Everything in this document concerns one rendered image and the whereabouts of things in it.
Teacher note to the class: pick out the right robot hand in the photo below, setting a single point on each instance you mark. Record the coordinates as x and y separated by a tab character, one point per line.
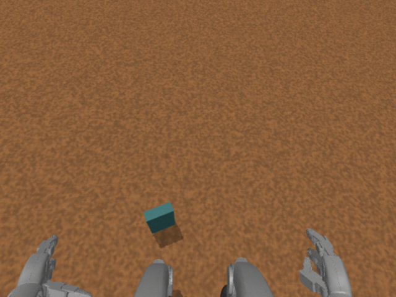
332	277

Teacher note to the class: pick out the left robot hand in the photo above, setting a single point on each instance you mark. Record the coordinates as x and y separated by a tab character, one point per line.
39	268

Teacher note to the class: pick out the carton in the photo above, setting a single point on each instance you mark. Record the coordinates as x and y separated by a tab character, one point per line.
160	217

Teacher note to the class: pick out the left robot arm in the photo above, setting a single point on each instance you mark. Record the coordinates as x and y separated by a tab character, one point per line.
27	290

